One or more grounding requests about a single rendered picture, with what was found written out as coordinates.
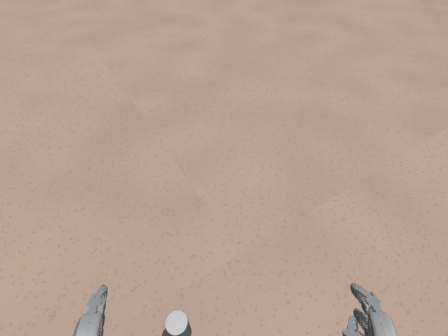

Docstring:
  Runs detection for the can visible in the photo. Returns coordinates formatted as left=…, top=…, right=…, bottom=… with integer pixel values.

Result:
left=165, top=311, right=191, bottom=336

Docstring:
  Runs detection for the right robot hand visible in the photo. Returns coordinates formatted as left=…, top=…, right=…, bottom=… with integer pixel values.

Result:
left=342, top=283, right=398, bottom=336

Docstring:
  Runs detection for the left robot hand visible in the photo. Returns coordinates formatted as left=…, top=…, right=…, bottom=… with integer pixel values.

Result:
left=73, top=285, right=108, bottom=336

